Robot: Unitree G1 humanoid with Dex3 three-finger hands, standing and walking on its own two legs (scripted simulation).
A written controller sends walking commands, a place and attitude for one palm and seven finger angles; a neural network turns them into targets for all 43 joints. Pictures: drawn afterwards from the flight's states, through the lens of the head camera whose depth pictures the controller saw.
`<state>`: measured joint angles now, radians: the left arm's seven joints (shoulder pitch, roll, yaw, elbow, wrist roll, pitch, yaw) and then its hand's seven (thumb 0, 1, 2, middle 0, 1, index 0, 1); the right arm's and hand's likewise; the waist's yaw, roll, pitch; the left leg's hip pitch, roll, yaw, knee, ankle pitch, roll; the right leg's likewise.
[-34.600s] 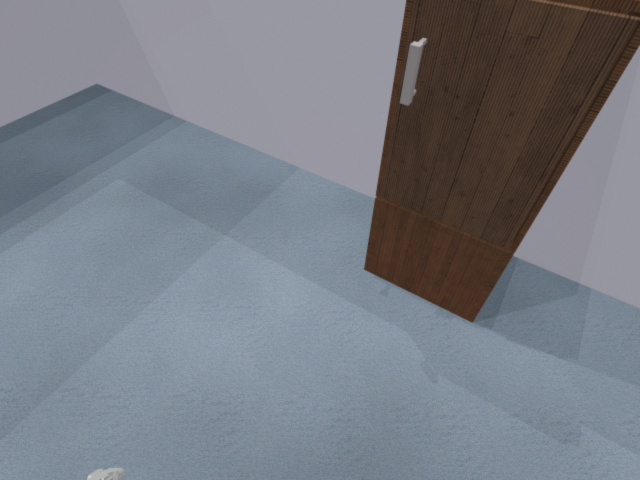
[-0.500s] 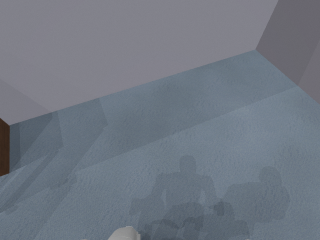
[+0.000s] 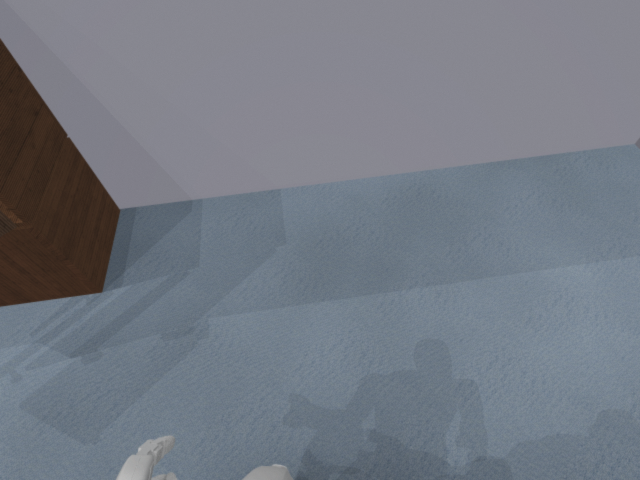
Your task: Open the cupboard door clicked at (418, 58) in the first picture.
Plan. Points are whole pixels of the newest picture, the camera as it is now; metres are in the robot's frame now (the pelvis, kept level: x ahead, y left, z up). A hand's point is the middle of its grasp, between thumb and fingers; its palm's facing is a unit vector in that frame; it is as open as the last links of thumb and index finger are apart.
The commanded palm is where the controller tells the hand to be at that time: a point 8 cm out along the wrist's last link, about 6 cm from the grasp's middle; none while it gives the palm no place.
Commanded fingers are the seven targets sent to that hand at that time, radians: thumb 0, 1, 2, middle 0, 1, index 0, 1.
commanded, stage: turn to face it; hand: left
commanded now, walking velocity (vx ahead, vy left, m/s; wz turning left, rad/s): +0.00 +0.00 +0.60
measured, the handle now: out of the picture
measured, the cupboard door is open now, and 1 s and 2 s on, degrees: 40 40 40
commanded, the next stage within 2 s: take the last steps up to it in 1.28 s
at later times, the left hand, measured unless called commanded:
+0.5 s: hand out of the picture +0.00 +0.25 -0.17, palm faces +0.36 -0.90 -0.26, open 7.4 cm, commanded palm none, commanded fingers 0.00 0.90 0.90 -0.20 -0.30 -0.20 -0.30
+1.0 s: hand out of the picture -0.01 +0.18 -0.15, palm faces +0.60 -0.76 -0.24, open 7.4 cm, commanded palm none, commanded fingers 0.00 0.90 0.90 -0.20 -0.30 -0.20 -0.30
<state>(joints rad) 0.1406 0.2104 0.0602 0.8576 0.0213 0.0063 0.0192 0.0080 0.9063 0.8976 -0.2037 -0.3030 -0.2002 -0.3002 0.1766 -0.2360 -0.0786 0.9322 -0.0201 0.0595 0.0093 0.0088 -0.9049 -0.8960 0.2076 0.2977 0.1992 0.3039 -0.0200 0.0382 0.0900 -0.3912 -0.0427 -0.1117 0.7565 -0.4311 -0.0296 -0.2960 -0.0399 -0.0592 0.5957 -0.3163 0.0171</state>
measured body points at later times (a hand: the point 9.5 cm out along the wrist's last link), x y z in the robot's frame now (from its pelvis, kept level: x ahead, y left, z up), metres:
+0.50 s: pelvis +0.01 +0.02 +0.01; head +0.06 +0.06 +0.45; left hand -0.02 +0.30 -0.15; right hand +0.20 -0.19 -0.12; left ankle -0.01 +0.12 -0.73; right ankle +0.02 -0.13 -0.65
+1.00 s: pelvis +0.04 -0.02 +0.01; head +0.09 +0.01 +0.46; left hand -0.04 +0.22 -0.13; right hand +0.26 -0.18 -0.14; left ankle -0.04 +0.09 -0.67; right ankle +0.09 -0.12 -0.73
